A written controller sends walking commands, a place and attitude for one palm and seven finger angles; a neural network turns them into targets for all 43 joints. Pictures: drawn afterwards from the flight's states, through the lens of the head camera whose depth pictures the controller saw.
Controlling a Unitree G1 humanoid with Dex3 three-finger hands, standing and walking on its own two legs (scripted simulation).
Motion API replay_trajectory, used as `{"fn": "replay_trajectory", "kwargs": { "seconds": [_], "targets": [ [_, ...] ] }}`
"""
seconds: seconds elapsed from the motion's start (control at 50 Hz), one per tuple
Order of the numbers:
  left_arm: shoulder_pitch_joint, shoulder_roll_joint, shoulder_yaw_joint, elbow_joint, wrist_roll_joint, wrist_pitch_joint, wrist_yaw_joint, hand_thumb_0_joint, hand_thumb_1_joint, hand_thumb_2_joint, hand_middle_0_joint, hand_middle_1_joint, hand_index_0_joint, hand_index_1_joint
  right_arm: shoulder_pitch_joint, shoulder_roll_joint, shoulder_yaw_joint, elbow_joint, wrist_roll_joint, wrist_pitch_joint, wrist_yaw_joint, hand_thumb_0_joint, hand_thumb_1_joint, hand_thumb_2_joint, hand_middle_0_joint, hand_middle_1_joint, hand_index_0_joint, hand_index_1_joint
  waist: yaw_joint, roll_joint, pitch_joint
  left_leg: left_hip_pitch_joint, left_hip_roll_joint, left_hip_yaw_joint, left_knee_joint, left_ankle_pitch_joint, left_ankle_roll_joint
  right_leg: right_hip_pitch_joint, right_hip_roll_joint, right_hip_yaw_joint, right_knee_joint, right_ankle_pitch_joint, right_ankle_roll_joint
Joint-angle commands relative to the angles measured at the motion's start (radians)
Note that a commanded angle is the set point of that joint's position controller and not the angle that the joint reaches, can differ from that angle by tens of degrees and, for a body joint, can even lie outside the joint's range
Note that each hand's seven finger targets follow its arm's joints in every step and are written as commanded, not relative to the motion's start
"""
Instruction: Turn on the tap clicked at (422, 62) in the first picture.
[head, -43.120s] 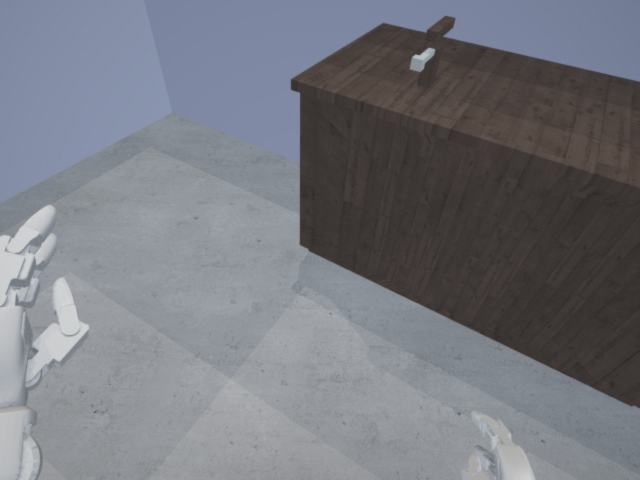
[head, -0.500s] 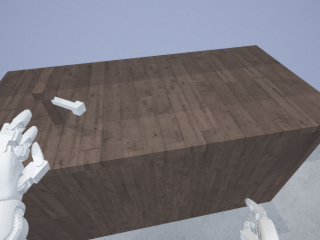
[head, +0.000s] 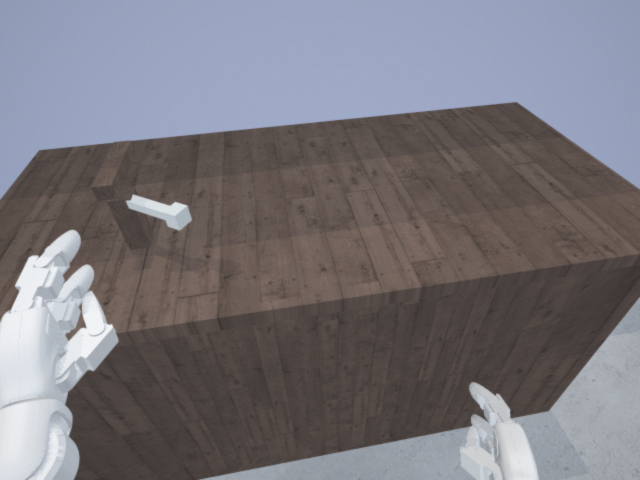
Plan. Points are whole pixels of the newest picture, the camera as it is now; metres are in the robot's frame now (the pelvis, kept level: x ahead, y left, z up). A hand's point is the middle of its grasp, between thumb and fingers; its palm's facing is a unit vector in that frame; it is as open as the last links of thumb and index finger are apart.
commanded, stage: turn the palm inward beside the body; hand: left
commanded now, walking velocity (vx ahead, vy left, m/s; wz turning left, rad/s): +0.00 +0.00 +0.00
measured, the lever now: (177, 216) +0.43 +0.29 +0.12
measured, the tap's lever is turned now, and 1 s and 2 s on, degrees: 55 55 55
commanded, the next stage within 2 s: reach beside the lever's end, fingers flat in 0.68 s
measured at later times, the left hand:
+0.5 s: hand (121, 330) +0.19 +0.23 +0.17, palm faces +0.49 -0.87 -0.12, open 7.4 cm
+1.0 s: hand (116, 321) +0.20 +0.24 +0.17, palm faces +0.52 -0.85 -0.11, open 7.4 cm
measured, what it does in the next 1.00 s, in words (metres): stands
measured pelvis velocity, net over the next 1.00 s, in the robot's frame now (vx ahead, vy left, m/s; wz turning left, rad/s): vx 0.01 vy -0.01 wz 0.01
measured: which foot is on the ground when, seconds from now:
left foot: down 0.00-1.00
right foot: down 0.00-1.00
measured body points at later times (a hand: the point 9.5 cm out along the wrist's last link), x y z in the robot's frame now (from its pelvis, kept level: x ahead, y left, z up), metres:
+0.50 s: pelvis +0.01 -0.01 +0.00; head -0.03 -0.04 +0.45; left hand +0.16 +0.27 +0.18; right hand +0.23 -0.21 -0.06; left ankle +0.02 +0.13 -0.73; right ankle +0.01 -0.09 -0.73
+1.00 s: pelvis +0.01 -0.01 +0.00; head -0.03 -0.04 +0.45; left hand +0.17 +0.28 +0.18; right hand +0.22 -0.22 -0.06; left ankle +0.02 +0.13 -0.73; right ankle +0.01 -0.09 -0.73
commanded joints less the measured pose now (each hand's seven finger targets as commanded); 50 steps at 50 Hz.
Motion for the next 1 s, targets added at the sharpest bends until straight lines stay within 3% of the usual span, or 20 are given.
{"fn": "replay_trajectory", "kwargs": {
  "seconds": [0.0, 0.14, 0.16, 0.2, 0.26, 0.28, 0.36, 0.38, 0.44, 0.48, 0.62, 0.66, 0.72, 0.74, 0.86, 0.92, 0.96, 0.98],
  "targets": [
    [-0.114, 0.138, 0.076, -0.238, -0.003, -0.056, 0.014, 0.000, 0.900, 0.900, -0.200, -0.300, -0.200, -0.300, -0.186, -0.095, -0.044, -0.182, 0.003, -0.070, -0.006, 0.000, -0.900, -0.900, 0.200, 0.300, 0.200, 0.300, -0.002, -0.024, -0.024, -0.001, -0.001, 0.009, -0.111, 0.034, 0.032, -0.042, -0.021, 0.018, -0.152, 0.004, 0.032],
    [-0.118, 0.133, 0.082, -0.234, -0.026, -0.021, 0.016, 0.000, 0.900, 0.900, -0.200, -0.300, -0.200, -0.300, -0.191, -0.097, -0.045, -0.174, 0.006, -0.075, -0.010, 0.000, -0.900, -0.900, 0.200, 0.300, 0.200, 0.300, -0.003, -0.032, -0.010, -0.001, -0.003, 0.011, -0.099, 0.042, 0.036, -0.040, -0.026, 0.027, -0.172, 0.004, 0.036],
    [-0.125, 0.143, 0.093, -0.245, -0.025, -0.017, 0.018, 0.000, 0.900, 0.900, -0.200, -0.300, -0.200, -0.300, -0.196, -0.095, -0.045, -0.172, 0.010, -0.077, -0.010, 0.000, -0.900, -0.900, 0.200, 0.300, 0.200, 0.300, 0.001, 0.000, -0.007, 0.001, -0.003, 0.012, -0.098, 0.042, 0.034, -0.037, -0.026, 0.028, -0.177, 0.001, 0.033],
    [-0.121, 0.131, 0.084, -0.237, -0.031, -0.012, 0.019, 0.000, 0.900, 0.900, -0.200, -0.300, -0.200, -0.300, -0.192, -0.095, -0.045, -0.172, 0.008, -0.081, -0.010, 0.000, -0.900, -0.900, 0.200, 0.300, 0.200, 0.300, -0.002, -0.036, -0.009, 0.003, -0.003, 0.010, -0.096, 0.051, 0.036, -0.034, -0.028, 0.029, -0.178, 0.007, 0.036],
    [-0.122, 0.143, 0.098, -0.253, -0.036, -0.006, 0.018, 0.000, 0.900, 0.900, -0.200, -0.300, -0.200, -0.300, -0.191, -0.097, -0.045, -0.170, 0.009, -0.086, -0.008, 0.000, -0.900, -0.900, 0.200, 0.300, 0.200, 0.300, 0.003, -0.005, -0.021, 0.010, -0.004, 0.009, -0.094, 0.080, 0.035, -0.023, -0.028, 0.027, -0.175, 0.040, 0.033],
    [-0.111, 0.120, 0.076, -0.241, -0.035, -0.003, 0.014, 0.000, 0.900, 0.900, -0.200, -0.300, -0.200, -0.300, -0.191, -0.095, -0.044, -0.169, 0.009, -0.085, -0.008, 0.000, -0.900, -0.900, 0.200, 0.300, 0.200, 0.300, -0.002, -0.018, -0.019, 0.015, -0.003, 0.012, -0.094, 0.085, 0.036, -0.028, -0.027, 0.027, -0.173, 0.045, 0.035],
    [-0.103, 0.144, 0.102, -0.246, -0.034, -0.001, 0.016, 0.000, 0.900, 0.900, -0.200, -0.300, -0.200, -0.300, -0.186, -0.100, -0.048, -0.170, 0.007, -0.086, -0.006, 0.000, -0.900, -0.900, 0.200, 0.300, 0.200, 0.300, 0.004, -0.019, -0.038, 0.023, -0.003, 0.015, -0.085, 0.128, 0.038, -0.013, -0.027, 0.029, -0.171, 0.094, 0.035],
    [-0.103, 0.121, 0.084, -0.252, -0.033, -0.003, 0.013, 0.000, 0.900, 0.900, -0.200, -0.300, -0.200, -0.300, -0.180, -0.096, -0.047, -0.170, 0.008, -0.086, -0.004, 0.000, -0.900, -0.900, 0.200, 0.300, 0.200, 0.300, -0.001, -0.013, -0.041, 0.025, -0.004, 0.016, -0.089, 0.140, 0.034, -0.009, -0.028, 0.025, -0.159, 0.114, 0.034],
    [-0.098, 0.124, 0.089, -0.237, -0.039, -0.003, 0.010, 0.000, 0.900, 0.900, -0.200, -0.300, -0.200, -0.300, -0.172, -0.099, -0.050, -0.172, 0.007, -0.083, -0.003, 0.000, -0.900, -0.900, 0.200, 0.300, 0.200, 0.300, 0.000, -0.047, -0.042, 0.024, -0.004, 0.015, -0.085, 0.161, 0.037, -0.006, -0.026, 0.025, -0.155, 0.148, 0.037],
    [-0.113, 0.124, 0.090, -0.250, -0.037, -0.005, 0.009, 0.000, 0.900, 0.900, -0.200, -0.300, -0.200, -0.300, -0.173, -0.096, -0.048, -0.174, 0.009, -0.084, -0.003, 0.000, -0.900, -0.900, 0.200, 0.300, 0.200, 0.300, 0.001, -0.025, -0.050, 0.030, -0.005, 0.018, -0.085, 0.161, 0.035, -0.005, -0.027, 0.026, -0.155, 0.147, 0.037],
    [-0.105, 0.122, 0.091, -0.235, -0.043, -0.002, 0.005, 0.000, 0.900, 0.900, -0.200, -0.300, -0.200, -0.300, -0.169, -0.098, -0.050, -0.174, 0.010, -0.084, -0.002, 0.000, -0.900, -0.900, 0.200, 0.300, 0.200, 0.300, -0.001, -0.047, -0.047, 0.028, -0.005, 0.018, -0.082, 0.167, 0.037, -0.003, -0.028, 0.030, -0.159, 0.162, 0.040],
    [-0.105, 0.136, 0.101, -0.246, -0.036, -0.005, 0.006, 0.000, 0.900, 0.900, -0.200, -0.300, -0.200, -0.300, -0.176, -0.097, -0.051, -0.173, 0.013, -0.087, -0.001, 0.000, -0.900, -0.900, 0.200, 0.300, 0.200, 0.300, 0.003, -0.008, -0.040, 0.036, -0.005, 0.023, -0.080, 0.175, 0.036, -0.002, -0.028, 0.031, -0.164, 0.165, 0.036],
    [-0.102, 0.129, 0.097, -0.250, -0.037, -0.007, 0.008, 0.000, 0.900, 0.900, -0.200, -0.300, -0.200, -0.300, -0.165, -0.096, -0.051, -0.178, 0.008, -0.087, 0.000, 0.000, -0.900, -0.900, 0.200, 0.300, 0.200, 0.300, 0.003, -0.015, -0.055, 0.036, -0.007, 0.021, -0.081, 0.186, 0.035, 0.004, -0.028, 0.028, -0.151, 0.189, 0.037],
    [-0.098, 0.123, 0.093, -0.235, -0.041, -0.006, 0.006, 0.000, 0.900, 0.900, -0.200, -0.300, -0.200, -0.300, -0.162, -0.098, -0.051, -0.175, 0.009, -0.085, -0.001, 0.000, -0.900, -0.900, 0.200, 0.300, 0.200, 0.300, 0.000, -0.057, -0.049, 0.028, -0.006, 0.018, -0.082, 0.179, 0.036, 0.002, -0.026, 0.027, -0.154, 0.182, 0.040],
    [-0.193, 0.145, 0.115, -0.187, -0.036, -0.006, 0.016, 0.000, 0.900, 0.900, -0.200, -0.300, -0.200, -0.300, -0.178, -0.098, -0.051, -0.162, 0.014, -0.085, -0.009, 0.000, -0.900, -0.900, 0.200, 0.300, 0.200, 0.300, -0.004, -0.008, -0.019, 0.026, -0.009, 0.017, -0.094, 0.116, 0.035, -0.023, -0.026, 0.041, -0.183, 0.086, 0.038],
    [-0.193, 0.164, 0.149, -0.131, -0.046, -0.006, 0.011, 0.000, 0.900, 0.900, -0.200, -0.300, -0.200, -0.300, -0.172, -0.100, -0.055, -0.154, 0.011, -0.079, -0.013, 0.000, -0.900, -0.900, 0.200, 0.300, 0.200, 0.300, -0.003, -0.072, -0.040, 0.015, -0.010, 0.017, -0.097, 0.128, 0.038, -0.001, -0.027, 0.046, -0.182, 0.106, 0.043],
    [-0.219, 0.181, 0.161, -0.119, -0.044, -0.007, 0.001, 0.000, 0.900, 0.900, -0.200, -0.300, -0.200, -0.300, -0.178, -0.099, -0.054, -0.151, 0.016, -0.075, -0.013, 0.000, -0.900, -0.900, 0.200, 0.300, 0.200, 0.300, -0.003, -0.001, -0.034, 0.023, -0.011, 0.021, -0.097, 0.129, 0.036, -0.005, -0.028, 0.051, -0.189, 0.103, 0.039],
    [-0.238, 0.176, 0.156, -0.108, -0.045, -0.010, -0.002, 0.000, 0.900, 0.900, -0.200, -0.300, -0.200, -0.300, -0.175, -0.097, -0.052, -0.150, 0.015, -0.076, -0.015, 0.000, -0.900, -0.900, 0.200, 0.300, 0.200, 0.300, -0.006, -0.005, -0.039, 0.022, -0.012, 0.019, -0.102, 0.127, 0.036, -0.004, -0.029, 0.049, -0.185, 0.100, 0.039]
  ]
}}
